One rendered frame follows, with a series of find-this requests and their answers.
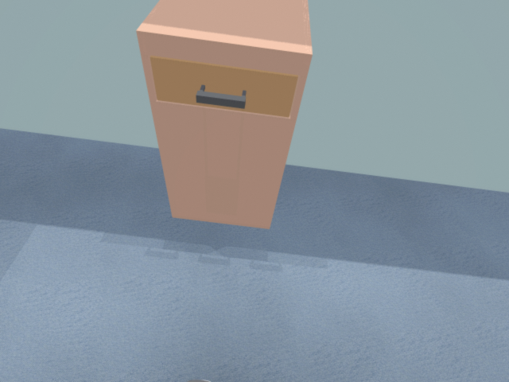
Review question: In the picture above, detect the cabinet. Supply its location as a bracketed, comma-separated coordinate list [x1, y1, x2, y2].
[136, 0, 313, 229]

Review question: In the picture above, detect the handle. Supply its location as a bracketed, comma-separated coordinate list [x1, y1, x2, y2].
[196, 85, 246, 109]

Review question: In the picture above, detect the drawer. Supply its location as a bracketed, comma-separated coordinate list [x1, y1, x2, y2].
[150, 56, 298, 117]

